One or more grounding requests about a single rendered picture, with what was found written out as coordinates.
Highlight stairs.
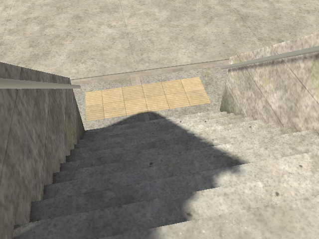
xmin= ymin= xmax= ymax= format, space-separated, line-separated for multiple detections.
xmin=12 ymin=110 xmax=319 ymax=239

